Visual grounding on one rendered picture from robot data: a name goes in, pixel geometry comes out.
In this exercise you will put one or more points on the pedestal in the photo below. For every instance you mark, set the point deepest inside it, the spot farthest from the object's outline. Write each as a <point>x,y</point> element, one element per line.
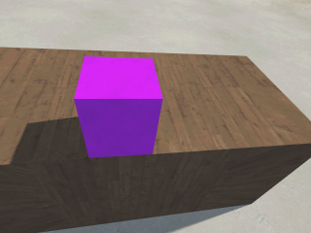
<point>226,135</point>

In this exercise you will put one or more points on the carton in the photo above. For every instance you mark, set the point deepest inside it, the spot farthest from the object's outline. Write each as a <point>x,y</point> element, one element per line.
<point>118,101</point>

